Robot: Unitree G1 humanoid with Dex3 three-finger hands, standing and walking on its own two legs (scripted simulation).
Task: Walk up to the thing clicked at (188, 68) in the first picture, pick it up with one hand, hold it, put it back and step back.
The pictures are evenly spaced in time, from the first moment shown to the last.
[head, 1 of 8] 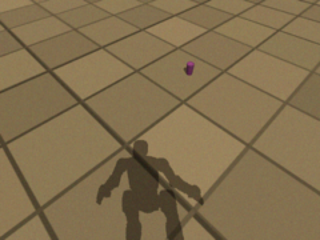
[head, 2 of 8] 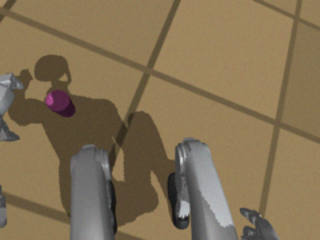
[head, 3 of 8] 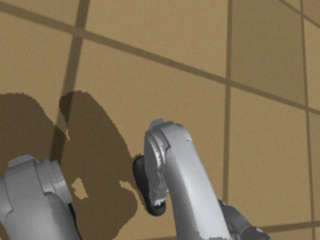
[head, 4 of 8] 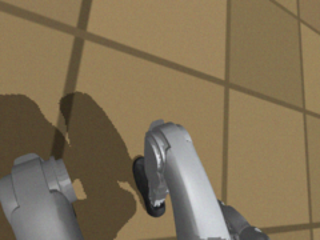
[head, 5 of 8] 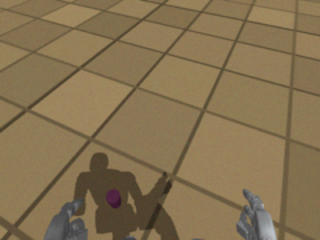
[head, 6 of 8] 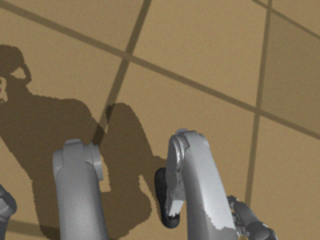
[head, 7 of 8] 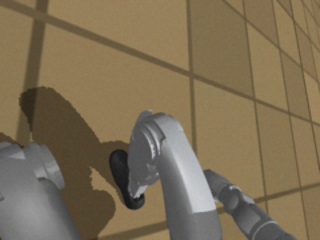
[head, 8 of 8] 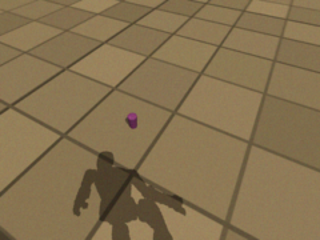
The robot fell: no
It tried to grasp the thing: yes
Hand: left
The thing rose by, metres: 0.68
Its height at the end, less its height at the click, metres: +0.00
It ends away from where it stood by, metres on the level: 0.01
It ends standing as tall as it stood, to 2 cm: yes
